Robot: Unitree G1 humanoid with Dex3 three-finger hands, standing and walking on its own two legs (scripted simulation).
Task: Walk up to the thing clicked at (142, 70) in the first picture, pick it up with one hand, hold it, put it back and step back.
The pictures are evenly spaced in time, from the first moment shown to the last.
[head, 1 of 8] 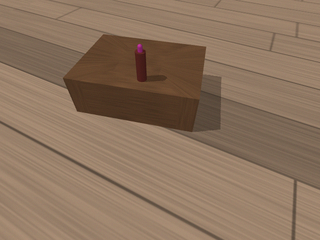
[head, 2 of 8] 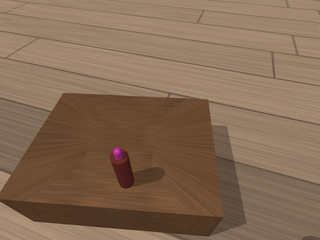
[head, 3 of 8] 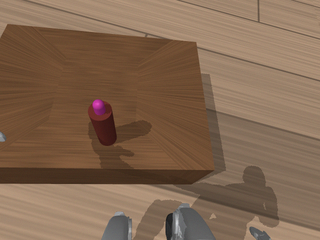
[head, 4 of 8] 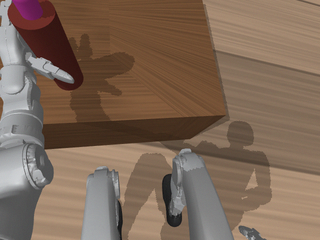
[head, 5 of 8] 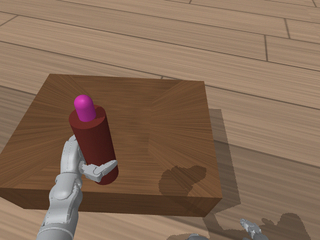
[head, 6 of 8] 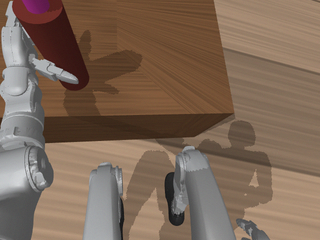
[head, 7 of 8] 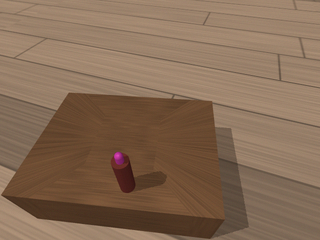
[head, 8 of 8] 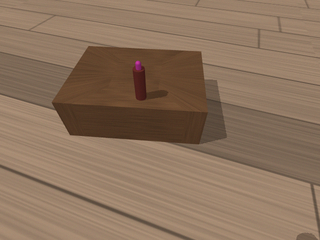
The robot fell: no
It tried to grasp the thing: yes
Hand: left
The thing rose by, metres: 0.32
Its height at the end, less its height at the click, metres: +0.00
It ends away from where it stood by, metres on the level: 0.02
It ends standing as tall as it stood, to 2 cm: yes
